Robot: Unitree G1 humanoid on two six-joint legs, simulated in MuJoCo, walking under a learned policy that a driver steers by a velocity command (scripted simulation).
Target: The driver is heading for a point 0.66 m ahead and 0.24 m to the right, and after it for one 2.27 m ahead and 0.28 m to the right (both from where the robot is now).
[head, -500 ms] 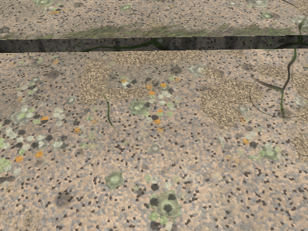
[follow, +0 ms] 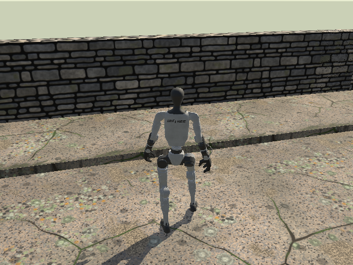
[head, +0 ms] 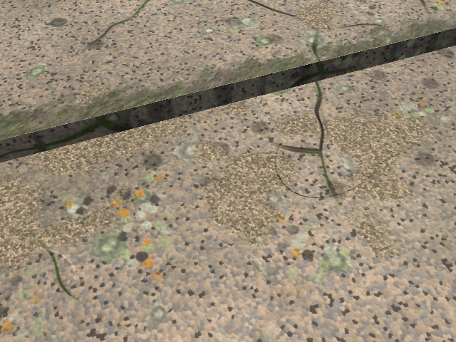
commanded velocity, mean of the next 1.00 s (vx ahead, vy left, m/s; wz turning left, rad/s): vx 0.47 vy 0.00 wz -0.51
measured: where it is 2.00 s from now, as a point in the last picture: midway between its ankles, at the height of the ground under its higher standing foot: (287, 291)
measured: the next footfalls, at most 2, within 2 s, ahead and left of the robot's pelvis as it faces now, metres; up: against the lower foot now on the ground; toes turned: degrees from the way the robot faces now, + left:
right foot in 0.18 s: +0.26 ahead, -0.14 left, +0.00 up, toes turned -10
left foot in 0.66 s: +0.59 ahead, -0.02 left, +0.00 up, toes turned -27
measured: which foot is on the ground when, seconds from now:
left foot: down 0.00-0.16, up 0.18-0.64, down 0.66-1.00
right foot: up 0.00-0.16, down 0.18-0.66, up 0.68-1.00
